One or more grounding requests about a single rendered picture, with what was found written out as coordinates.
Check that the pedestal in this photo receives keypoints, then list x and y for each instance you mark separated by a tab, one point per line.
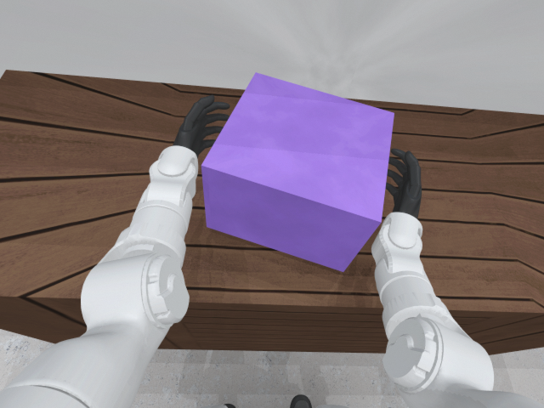
75	157

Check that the robot right hand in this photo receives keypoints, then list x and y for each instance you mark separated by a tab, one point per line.
407	198

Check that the robot left hand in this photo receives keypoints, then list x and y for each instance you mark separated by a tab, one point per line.
193	130

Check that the left robot upper arm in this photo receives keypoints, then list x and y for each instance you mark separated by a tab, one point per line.
128	305

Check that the right robot upper arm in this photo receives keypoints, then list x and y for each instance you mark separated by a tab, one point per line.
433	366

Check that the left robot forearm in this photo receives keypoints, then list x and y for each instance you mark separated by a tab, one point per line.
162	217

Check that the right robot forearm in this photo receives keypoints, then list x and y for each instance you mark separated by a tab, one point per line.
403	286

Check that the carton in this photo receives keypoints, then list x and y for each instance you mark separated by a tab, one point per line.
300	171

